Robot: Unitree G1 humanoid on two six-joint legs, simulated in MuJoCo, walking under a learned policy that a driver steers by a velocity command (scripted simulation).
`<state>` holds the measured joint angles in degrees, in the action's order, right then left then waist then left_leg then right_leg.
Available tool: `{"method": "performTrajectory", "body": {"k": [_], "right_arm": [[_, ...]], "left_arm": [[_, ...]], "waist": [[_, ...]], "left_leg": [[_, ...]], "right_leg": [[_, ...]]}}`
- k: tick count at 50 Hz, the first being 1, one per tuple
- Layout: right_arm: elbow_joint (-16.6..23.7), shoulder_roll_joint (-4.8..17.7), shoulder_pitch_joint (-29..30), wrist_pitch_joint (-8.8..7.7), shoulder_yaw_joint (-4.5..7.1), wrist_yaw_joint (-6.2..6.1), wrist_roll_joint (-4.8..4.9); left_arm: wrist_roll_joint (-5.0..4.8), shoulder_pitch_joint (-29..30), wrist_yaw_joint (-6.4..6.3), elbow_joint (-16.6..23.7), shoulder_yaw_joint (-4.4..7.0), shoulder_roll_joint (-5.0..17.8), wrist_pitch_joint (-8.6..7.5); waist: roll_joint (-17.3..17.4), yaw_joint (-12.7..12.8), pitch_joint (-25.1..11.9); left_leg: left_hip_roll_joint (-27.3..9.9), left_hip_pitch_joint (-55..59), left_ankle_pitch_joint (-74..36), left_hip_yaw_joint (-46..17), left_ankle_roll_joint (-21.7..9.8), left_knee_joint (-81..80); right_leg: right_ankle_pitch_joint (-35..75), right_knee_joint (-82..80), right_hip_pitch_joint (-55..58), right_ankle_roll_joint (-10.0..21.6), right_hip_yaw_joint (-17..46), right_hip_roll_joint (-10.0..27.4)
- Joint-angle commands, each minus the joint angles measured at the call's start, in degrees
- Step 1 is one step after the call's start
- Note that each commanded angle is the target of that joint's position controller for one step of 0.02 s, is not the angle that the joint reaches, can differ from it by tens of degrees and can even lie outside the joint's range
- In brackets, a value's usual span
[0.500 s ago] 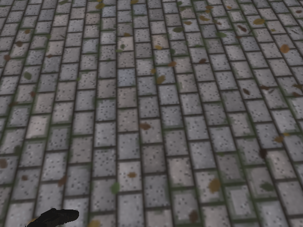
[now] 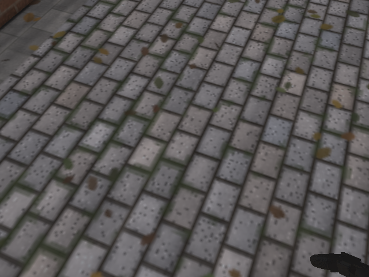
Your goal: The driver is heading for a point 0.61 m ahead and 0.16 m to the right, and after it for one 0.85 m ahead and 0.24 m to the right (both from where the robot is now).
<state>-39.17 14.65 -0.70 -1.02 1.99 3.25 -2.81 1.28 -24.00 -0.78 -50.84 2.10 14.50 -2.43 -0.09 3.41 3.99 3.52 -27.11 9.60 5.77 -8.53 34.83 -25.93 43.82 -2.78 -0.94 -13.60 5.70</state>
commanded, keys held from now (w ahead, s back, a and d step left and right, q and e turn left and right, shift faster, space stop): w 0.02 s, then w+e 0.98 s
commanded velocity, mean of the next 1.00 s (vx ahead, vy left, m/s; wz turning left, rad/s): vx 0.50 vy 0.00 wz -0.31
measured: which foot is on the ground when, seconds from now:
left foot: down 0.00-0.52, up 0.54-1.00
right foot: up 0.00-0.52, down 0.54-1.00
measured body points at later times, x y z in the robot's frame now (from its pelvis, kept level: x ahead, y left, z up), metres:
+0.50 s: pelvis +0.27 -0.01 +0.01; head +0.30 -0.01 +0.46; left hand +0.46 +0.20 -0.11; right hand +0.22 -0.26 -0.13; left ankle +0.10 +0.05 -0.71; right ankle +0.39 -0.10 -0.70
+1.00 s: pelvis +0.55 -0.05 +0.02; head +0.58 -0.06 +0.46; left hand +0.63 +0.23 -0.11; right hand +0.67 -0.34 -0.07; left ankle +0.72 +0.02 -0.70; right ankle +0.39 -0.08 -0.72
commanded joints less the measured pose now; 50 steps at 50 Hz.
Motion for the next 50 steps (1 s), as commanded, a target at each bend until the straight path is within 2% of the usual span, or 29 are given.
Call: {"method": "performTrajectory", "body": {"k": [1,2,3,4,5,6,9,13,17,20,21,23,25,26,27,28,29,30,31,32,33,35,37,41,44,46,48,49,50], "right_arm": [[-0.78,15.76,-21.41,1.1,5.4,-2.43,1.71],[-2.21,12.14,-18.8,0.91,4.39,-3.17,1.85],[-3.04,8.46,-16.77,0.24,3.29,-3.28,1.92],[-3.53,6.64,-14.91,-0.63,2.53,-3.37,1.9],[-3.59,5.44,-13.39,-1.4,1.96,-3.3,1.8],[-4.18,5.02,-13.89,-2.26,1.71,-3.05,1.8],[-6.55,6.66,-16.43,-3.6,2.05,-2.69,1.89],[-8.6,6.14,-19.48,-4.11,1.66,-2.91,1.91],[-10.09,5.25,-20.7,-4.61,0.95,-3.58,1.91],[-12.3,5.01,-24.06,-4.39,0.52,-4.46,1.72],[-12.87,5.36,-24.55,-4.24,0.46,-4.74,1.59],[-13.4,6.98,-24.09,-3.99,0.57,-5.34,1.32],[-13.39,8.99,-22.81,-3.35,1.01,-5.96,0.96],[-12.93,9.87,-21.95,-3.0,1.25,-5.96,0.85],[-11.35,10.13,-19.15,-3.13,1.23,-5.7,1.36],[-8.0,3.81,-21.97,-3.85,-0.05,-4.37,2.02],[-6.58,6.81,-18.31,-4.44,0.6,-3.93,1.31],[-5.01,6.65,-14.9,-5.23,0.3,-3.51,1.37],[-4.7,6.91,-14.43,-5.71,0.23,-3.32,1.7],[-5.02,6.65,-14.61,-5.24,0.33,-3.35,1.39],[-4.79,6.2,-15.38,-4.04,0.16,-3.29,0.47],[-4.53,4.76,-16.43,-1.96,-0.18,-2.88,-0.29],[-3.05,4.19,-13.74,-1.22,-0.4,-2.63,-0.17],[0.52,3.85,-3.66,-1.22,-0.8,-2.35,0.29],[2.32,4.15,1.5,-1.63,-1.08,-2.15,0.81],[3.45,4.73,3.78,-2.13,-1.17,-2.16,1.08],[3.54,6.09,2.02,-2.65,-0.86,-2.28,1.23],[2.67,7.12,-1.35,-2.92,-0.48,-2.49,1.33],[0.92,8.43,-7.04,-3.29,0.14,-2.96,1.34]], "left_arm": [[0.29,5.62,0.71,9.93,1.96,9.74,-1.38],[-0.78,7.14,0.96,9.91,1.35,7.78,-1.9],[-1.04,5.27,0.92,8.42,0.91,6.75,-2.22],[-0.27,4.62,1.05,7.67,0.82,6.02,-1.5],[0.52,1.83,1.27,6.1,0.67,5.61,-0.32],[0.81,0.52,1.62,5.11,0.76,5.39,0.65],[0.22,3.17,2.64,5.11,1.08,4.71,1.63],[-0.31,10.83,2.77,6.7,1.41,4.46,1.55],[0.05,16.35,3.12,7.9,0.73,3.09,1.07],[0.39,21.3,3.59,9.8,-0.09,1.94,0.85],[0.39,21.96,3.7,10.29,-0.23,1.81,0.76],[0.37,19.94,3.51,10.17,-0.04,2.47,0.82],[0.59,12.08,3.04,8.1,0.73,4.26,0.75],[0.85,4.86,2.75,5.94,1.64,6.13,0.36],[1.66,-3.81,2.18,3.71,3.0,9.02,0.05],[1.75,-4.76,1.28,3.87,5.06,16.19,0.55],[-0.96,-3.06,1.59,4.0,5.15,15.43,0.96],[-1.43,0.74,1.34,4.24,4.8,13.65,1.15],[-1.23,3.41,1.32,4.44,4.01,10.22,1.21],[-1.02,5.69,1.2,4.62,3.43,8.15,1.01],[-1.19,6.91,0.98,4.63,2.98,6.98,0.65],[-1.28,6.51,1.14,4.51,3.04,7.9,-0.47],[-1.3,5.22,1.21,4.19,3.53,9.63,-0.98],[-1.47,1.22,1.14,3.7,3.84,9.95,-0.61],[-1.06,-1.88,0.87,3.47,4.1,10.44,-0.28],[-0.56,-2.59,0.62,3.74,4.23,10.89,-0.13],[-0.23,-0.76,0.18,4.69,4.45,11.68,-0.19],[-0.12,1.33,0.11,5.4,4.58,12.26,-0.29],[-0.13,2.92,0.3,5.9,4.63,12.72,-0.56]], "waist": [[5.1,-11.27,-19.99],[2.35,-9.06,-12.86],[-0.44,-5.97,-7.8],[-0.82,-3.64,-5.84],[-0.11,-2.02,-5.71],[0.58,-1.59,-5.8],[1.54,-1.86,-3.14],[2.43,-4.27,0.24],[2.91,-5.61,1.29],[2.58,-7.22,2.35],[2.8,-7.13,2.16],[4.49,-5.44,-0.28],[6.36,-1.5,-4.74],[6.31,1.7,-8.45],[3.27,6.92,-12.65],[-10.61,3.19,-17.29],[-6.14,3.53,-19.97],[-2.3,1.89,-11.09],[1.28,-0.16,-6.04],[3.29,-2.56,-2.39],[2.68,-4.28,-1.71],[0.56,-5.37,-2.87],[-0.8,-5.1,-2.71],[-3.21,-1.18,-1.87],[-3.86,1.39,-2.67],[-4.02,2.12,-2.73],[-4.53,0.38,-3.03],[-4.9,-1.58,-3.71],[-4.41,-4.25,-5.98]], "left_leg": [[-23.46,46.52,3.55,-45.01,-14.02,-17.89],[-22.43,40.16,-4.57,-34.22,-12.58,-17.53],[-19.79,30.98,-14.05,-28.08,-9.98,-18.47],[-16.9,25.76,-18.52,-23.19,-7.69,-19.34],[-15.37,22.15,-20.41,-19.64,-6.39,-20.81],[-14.61,20.17,-22.54,-17.62,-5.82,-21.93],[-13.36,19.52,-21.36,-12.88,-3.83,-25.65],[-12.49,23.23,-20.91,-7.74,0.07,-27.73],[-12.72,26.87,-25.57,-3.26,1.71,-28.0],[-14.05,32.22,-32.92,-1.01,2.22,-26.29],[-14.47,33.93,-37.58,-0.12,2.56,-24.59],[-15.13,36.33,-54.74,1.65,3.59,-18.08],[-16.17,36.59,-66.76,2.69,4.0,-5.59],[-16.27,33.24,-62.66,3.07,3.86,4.73],[-14.31,22.78,-47.12,4.41,4.16,20.3],[-3.37,-2.02,4.25,4.41,6.81,43.19],[0.61,-12.61,18.93,-7.73,6.69,51.88],[-3.93,-16.42,12.8,-10.72,6.34,48.56],[-5.92,-14.52,9.64,-9.62,6.59,43.51],[-7.4,-11.7,9.01,-9.18,7.21,38.86],[-8.15,-8.33,8.97,-8.99,8.38,35.72],[-8.34,-5.28,8.41,-7.54,10.0,31.16],[-8.46,-5.77,5.12,-6.13,11.29,25.64],[-7.76,-8.24,-4.66,-5.32,12.39,12.18],[-6.19,-8.84,-7.74,-5.57,11.97,5.72],[-5.12,-8.14,-6.95,-6.04,11.25,2.33],[-4.32,-2.93,-4.48,-7.4,9.98,-2.01],[-3.44,2.82,-2.18,-7.47,9.11,-4.1],[-1.99,10.9,-0.39,-6.91,8.09,-5.92]], "right_leg": [[-1.52,39.28,-41.37,0.22,13.54,-4.18],[4.57,36.29,-41.8,1.01,14.11,-0.89],[6.67,30.01,-37.06,1.34,13.86,0.92],[6.72,25.66,-33.06,1.36,14.48,2.26],[7.15,23.9,-28.78,1.24,14.39,2.35],[7.77,23.03,-26.51,1.31,14.1,1.95],[13.39,19.3,-29.9,1.63,14.43,1.31],[21.61,11.68,-36.98,1.92,16.85,-1.11],[27.51,2.1,-36.88,2.47,13.72,-2.64],[26.37,-4.36,-37.02,3.82,9.59,-3.6],[24.72,-6.27,-35.99,4.63,8.23,-4.45],[19.36,-8.21,-30.5,6.88,5.32,-7.69],[13.48,-9.17,-21.92,9.73,4.37,-10.87],[12.8,-12.1,-13.21,11.57,6.13,-11.69],[13.4,-16.88,0.4,14.96,13.34,-7.27],[17.31,-17.06,18.82,23.92,40.79,10.28],[19.75,-24.06,21.41,28.24,56.9,13.72],[19.67,-26.16,14.08,25.94,47.7,12.39],[22.46,-28.09,6.3,23.33,42.39,10.42],[27.06,-29.2,-0.2,20.73,37.67,7.38],[30.46,-30.18,-4.7,19.43,34.02,4.7],[35.25,-30.88,-8.21,18.7,30.22,1.89],[36.3,-31.69,-9.93,18.0,28.48,0.01],[34.96,-30.91,-7.45,14.67,28.51,-2.21],[37.22,-28.47,-2.46,13.84,30.59,-1.49],[39.17,-26.28,0.09,13.58,32.56,-0.33],[39.62,-23.9,0.22,12.13,34.92,0.84],[41.16,-21.86,-1.54,11.02,35.49,0.85],[44.62,-16.87,-3.3,9.89,35.46,-0.4]]}}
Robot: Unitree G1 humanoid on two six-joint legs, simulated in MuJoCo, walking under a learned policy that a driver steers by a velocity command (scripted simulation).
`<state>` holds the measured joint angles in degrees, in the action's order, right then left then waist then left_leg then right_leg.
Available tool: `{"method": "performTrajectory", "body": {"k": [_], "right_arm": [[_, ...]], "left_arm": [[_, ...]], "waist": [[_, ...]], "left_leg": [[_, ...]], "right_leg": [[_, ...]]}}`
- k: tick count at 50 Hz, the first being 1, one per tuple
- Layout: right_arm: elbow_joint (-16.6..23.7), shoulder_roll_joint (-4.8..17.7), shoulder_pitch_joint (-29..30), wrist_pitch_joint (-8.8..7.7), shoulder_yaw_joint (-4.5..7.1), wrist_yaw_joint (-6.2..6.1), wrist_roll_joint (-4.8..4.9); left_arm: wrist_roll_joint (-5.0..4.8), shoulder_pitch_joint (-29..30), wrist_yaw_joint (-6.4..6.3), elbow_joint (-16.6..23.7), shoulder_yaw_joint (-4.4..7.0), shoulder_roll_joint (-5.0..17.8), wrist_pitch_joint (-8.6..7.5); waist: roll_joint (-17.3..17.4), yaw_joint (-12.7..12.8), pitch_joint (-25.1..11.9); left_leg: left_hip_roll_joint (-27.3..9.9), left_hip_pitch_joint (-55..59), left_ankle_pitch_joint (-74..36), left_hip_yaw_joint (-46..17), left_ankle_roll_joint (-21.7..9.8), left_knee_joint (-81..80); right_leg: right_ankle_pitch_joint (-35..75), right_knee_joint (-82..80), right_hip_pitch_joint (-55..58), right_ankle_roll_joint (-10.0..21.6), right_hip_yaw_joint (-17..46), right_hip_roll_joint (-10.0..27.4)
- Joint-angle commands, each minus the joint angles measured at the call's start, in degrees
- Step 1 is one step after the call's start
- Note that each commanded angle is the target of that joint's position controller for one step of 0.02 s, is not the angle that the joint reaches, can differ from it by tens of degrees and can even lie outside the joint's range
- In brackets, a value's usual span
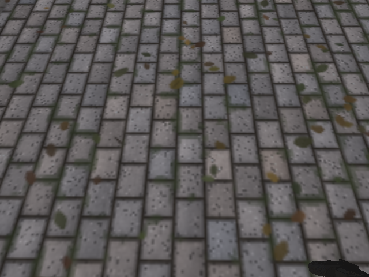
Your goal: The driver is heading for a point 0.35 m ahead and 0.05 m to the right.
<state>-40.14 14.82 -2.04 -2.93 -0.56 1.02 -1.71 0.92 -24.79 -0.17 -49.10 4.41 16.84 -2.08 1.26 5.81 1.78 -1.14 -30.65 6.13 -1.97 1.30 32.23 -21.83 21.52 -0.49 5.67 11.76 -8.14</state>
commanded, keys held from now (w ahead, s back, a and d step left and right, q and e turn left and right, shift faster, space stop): w+e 0.24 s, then no key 0.76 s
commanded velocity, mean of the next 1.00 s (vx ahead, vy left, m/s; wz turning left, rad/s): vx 0.23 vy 0.00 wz -0.28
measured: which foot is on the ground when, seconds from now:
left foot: up 0.00-0.00, down 0.02-0.50, up 0.52-0.84, down 0.86-1.00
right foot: down 0.00-0.04, up 0.06-0.48, down 0.50-1.00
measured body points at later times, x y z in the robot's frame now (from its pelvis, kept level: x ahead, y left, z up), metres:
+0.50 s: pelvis +0.23 -0.01 +0.00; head +0.27 -0.03 +0.44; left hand +0.48 +0.16 -0.10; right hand +0.16 -0.26 -0.14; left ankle +0.14 +0.12 -0.73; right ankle +0.32 -0.11 -0.73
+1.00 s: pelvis +0.28 -0.02 +0.01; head +0.28 -0.01 +0.46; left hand +0.40 +0.20 -0.14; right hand +0.25 -0.26 -0.13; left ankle +0.30 +0.10 -0.73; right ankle +0.32 -0.11 -0.73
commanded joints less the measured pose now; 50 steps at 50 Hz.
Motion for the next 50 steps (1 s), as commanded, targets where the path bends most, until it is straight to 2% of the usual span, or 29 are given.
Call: {"method": "performTrajectory", "body": {"k": [1,2,3,4,5,6,9,12,16,18,21,23,24,25,26,27,28,29,30,31,34,38,40,42,43,44,45,47,50], "right_arm": [[0.1,10.12,-13.09,-2.16,3.49,-1.4,-0.27],[-0.14,14.42,-22.4,-2.47,4.55,-2.48,-1.55],[0.28,18.63,-20.23,-1.44,5.61,-2.59,-1.83],[0.62,13.58,-16.9,-0.72,5.15,-2.29,-0.96],[1.35,8.57,-13.79,-0.64,3.99,-2.06,-0.46],[1.03,6.49,-12.14,-0.76,3.44,-1.83,-0.48],[-0.97,5.88,-13.93,-2.06,3.33,-1.69,0.18],[-2.26,6.45,-15.65,-3.1,3.86,-1.19,0.75],[-4.06,6.15,-16.27,-2.89,3.77,-0.98,0.65],[-4.75,6.55,-16.45,-2.61,3.8,-0.88,0.96],[-6.56,8.02,-18.91,-1.82,4.25,-1.07,1.27],[-7.3,8.9,-18.9,-1.08,4.53,-1.57,1.61],[-7.55,8.92,-18.95,-0.64,4.53,-1.72,1.87],[-6.84,7.54,-21.34,-0.66,4.1,-1.81,1.79],[-5.23,0.84,-27.2,-0.35,2.37,-1.52,2.08],[-7.62,3.36,-28.27,1.53,2.72,-1.99,2.5],[-7.47,4.79,-24.76,2.44,3.16,-1.89,2.12],[-6.9,4.28,-20.6,2.61,2.99,-1.81,1.47],[-7.18,3.89,-18.94,2.87,2.94,-1.89,0.87],[-8.05,3.54,-20.32,3.52,2.87,-1.82,0.43],[-10.45,1.91,-22.62,4.9,2.7,-1.96,0.68],[-10.98,1.45,-18.52,6.0,2.61,-2.69,0.66],[-11.83,1.0,-18.51,5.9,2.5,-2.77,0.58],[-12.76,1.1,-19.07,5.06,2.29,-2.82,-0.01],[-12.7,2.66,-19.32,4.29,2.33,-2.97,-0.58],[-12.6,4.93,-16.42,3.77,2.7,-2.94,0.2],[-12.98,3.02,-14.55,3.17,2.26,-2.67,0.65],[-13.62,2.47,-12.82,2.24,2.1,-2.69,0.91],[-15.22,1.88,-15.1,1.99,2.14,-2.95,1.24]], "left_arm": [[-0.31,4.43,0.23,4.25,2.02,9.53,-1.37],[-0.97,3.75,0.62,6.03,0.64,4.89,-2.0],[-1.96,-2.72,0.63,7.86,0.01,1.93,-1.72],[0.07,-2.08,0.07,5.6,0.41,6.51,-0.6],[0.51,1.89,0.58,5.5,0.64,7.04,-0.26],[0.47,4.02,1.08,5.82,0.46,5.89,-0.08],[1.31,5.01,2.5,6.25,0.23,4.33,1.6],[1.21,9.39,3.34,8.3,-0.13,3.32,2.28],[1.12,14.82,3.45,10.31,-1.38,0.63,1.77],[0.97,17.68,3.69,10.76,-2.28,-0.84,1.33],[1.31,18.8,3.35,10.85,-2.36,0.13,1.02],[1.91,14.85,2.73,9.45,-1.94,1.52,0.32],[2.56,9.84,2.32,7.4,-1.58,2.29,-0.48],[3.4,5.76,1.79,6.32,-0.87,5.71,-1.26],[3.17,3.77,1.1,6.86,-0.32,9.29,-1.31],[-1.08,1.99,0.32,6.29,-0.54,7.19,-0.8],[-1.57,5.64,-0.14,6.36,-1.17,4.86,-0.2],[-1.13,9.96,-0.57,6.39,-2.1,2.5,0.11],[-0.65,12.75,-0.96,6.21,-2.8,0.78,0.23],[-0.53,14.66,-1.3,6.12,-3.1,0.11,0.34],[0.3,14.92,-1.0,4.73,-2.93,0.96,-0.07],[0.6,14.74,-0.73,2.59,-2.6,1.42,0.61],[0.32,15.35,-0.77,1.71,-2.38,1.73,1.45],[-0.15,14.53,-0.95,0.64,-2.5,0.98,2.12],[-0.21,13.51,-0.9,0.2,-2.66,0.06,2.19],[-0.92,11.72,-0.76,-0.35,-2.52,-0.75,2.41],[-0.71,11.87,-0.59,-1.74,-2.57,-0.85,2.46],[-0.21,9.99,-0.47,-3.7,-2.37,-0.52,1.99],[-0.11,9.32,-0.66,-6.01,-2.22,0.22,1.33]], "waist": [[-2.3,-10.63,-7.75],[4.65,-13.61,-16.69],[17.76,-8.64,-19.58],[8.36,-7.34,-12.96],[2.06,-7.47,-6.54],[0.66,-6.82,-3.12],[5.57,-5.72,-1.68],[4.67,-5.59,-1.19],[4.52,-5.41,0.46],[5.71,-6.27,-0.19],[6.57,-6.97,-1.63],[5.78,-5.1,-3.29],[2.75,-2.77,-5.72],[-2.49,-2.0,-10.26],[-14.7,-4.4,-18.87],[-11.11,-2.23,-26.59],[-7.83,-3.38,-20.29],[-7.03,-4.42,-12.24],[-6.05,-5.9,-7.65],[-6.69,-7.61,-6.2],[-5.99,-8.7,-7.79],[-8.21,-7.15,-5.7],[-7.72,-7.72,-3.86],[-4.81,-8.25,-1.3],[-1.93,-7.65,-0.05],[3.5,-4.8,2.99],[4.99,-4.55,3.44],[5.17,-3.39,1.93],[1.64,-4.55,0.89]], "left_leg": [[0.4,25.42,2.33,-0.86,-3.47,-6.93],[-13.53,38.37,15.41,-14.55,-6.4,-9.05],[-25.15,46.32,20.16,-40.59,-12.38,-16.59],[-23.88,40.16,26.7,-40.73,-12.96,-16.56],[-20.88,33.17,24.29,-31.21,-11.8,-17.25],[-17.89,28.32,15.83,-22.87,-10.66,-18.6],[-13.61,23.79,0.03,-9.76,-9.12,-20.5],[-14.13,24.83,-6.15,-4.07,-10.18,-22.5],[-11.26,23.35,-29.25,5.65,-10.06,-19.73],[-9.56,21.85,-32.26,9.15,-9.02,-18.44],[-11.01,25.71,-35.42,8.36,-8.13,-14.06],[-11.34,27.69,-36.46,7.58,-7.27,-7.08],[-9.39,26.73,-32.82,9.05,-6.05,0.88],[-6.8,20.2,-17.8,10.63,-4.17,10.66],[0.13,5.89,28.82,10.76,-2.26,27.9],[1.3,7.42,32.48,1.68,-2.08,32.51],[-0.07,5.88,30.38,0.04,-1.78,33.51],[-0.96,4.43,27.71,0.26,-1.64,30.92],[-1.91,5.66,24.56,-0.08,-1.28,27.56],[-2.09,9.69,22.2,0.28,-0.85,24.44],[-0.25,16.36,19.67,1.65,-0.68,18.19],[0.35,18.77,16.2,2.29,-0.99,8.12],[0.94,21.81,12.14,3.07,-1.78,1.94],[-0.37,26.37,7.5,1.26,-3.31,-7.41],[-5.03,25.99,9.84,-4.3,-4.41,-12.07],[-7.67,16.63,17.28,-8.6,-5.96,-15.16],[-8.34,8.87,22.02,-9.86,-5.75,-18.63],[-6.31,7.62,19.65,-7.6,-3.75,-19.52],[-4.46,14.23,12.41,-4.94,-3.71,-16.55]], "right_leg": [[38.88,15.93,-9.04,1.82,7.25,9.74],[23.33,31.94,-15.45,0.44,1.88,6.11],[-11.59,43.88,-32.18,-0.89,-4.3,-1.82],[-7.75,49.49,-37.07,-0.49,-4.51,4.26],[-2.08,49.05,-36.65,-0.78,-5.13,6.27],[1.09,47.0,-35.42,-1.42,-5.87,7.97],[3.86,45.1,-32.99,-2.81,-7.61,9.93],[7.88,44.1,-37.08,-3.6,-8.05,10.94],[13.86,30.43,-34.66,-4.97,-10.77,9.36],[18.02,20.74,-28.32,-4.63,-13.71,8.16],[17.42,13.95,-23.78,-3.23,-14.73,6.91],[16.79,8.42,-18.54,-1.23,-14.05,5.83],[22.13,2.72,-11.73,-0.24,-13.99,4.98],[41.29,3.46,-1.11,1.17,-8.09,12.16],[77.16,10.45,15.41,9.53,9.94,30.87],[78.03,8.99,13.84,15.02,12.27,32.47],[66.13,5.07,7.9,14.17,8.57,29.13],[57.49,1.54,0.84,12.0,5.8,26.14],[53.49,-0.84,-4.48,9.78,3.29,23.65],[51.19,-2.67,-9.37,8.1,0.3,21.6],[43.56,-4.31,-13.35,6.71,-2.83,19.38],[16.05,-7.65,-17.06,5.64,-1.18,18.19],[2.59,-8.58,-20.47,4.34,-0.05,17.5],[-6.68,-8.75,-25.24,0.62,0.67,16.31],[-6.06,-6.58,-25.97,-1.59,0.05,14.86],[-0.58,-5.17,-22.17,-2.96,-4.83,10.18],[6.94,-2.1,-12.93,-3.27,-6.45,9.09],[12.42,-0.98,-6.54,-2.85,-5.95,10.27],[12.02,-2.76,-9.49,-2.23,-4.43,11.67]]}}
